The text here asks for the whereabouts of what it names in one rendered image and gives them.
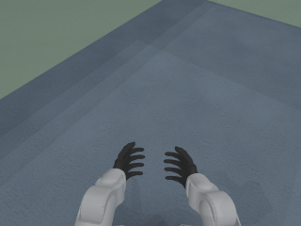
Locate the right robot forearm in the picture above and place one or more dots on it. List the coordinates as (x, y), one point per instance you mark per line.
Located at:
(215, 207)

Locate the right robot hand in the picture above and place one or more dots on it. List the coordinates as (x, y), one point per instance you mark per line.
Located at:
(186, 165)

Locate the left robot forearm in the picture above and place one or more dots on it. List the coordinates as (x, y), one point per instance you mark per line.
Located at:
(99, 203)

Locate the left robot hand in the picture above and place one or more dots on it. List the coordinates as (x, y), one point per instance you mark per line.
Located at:
(124, 158)

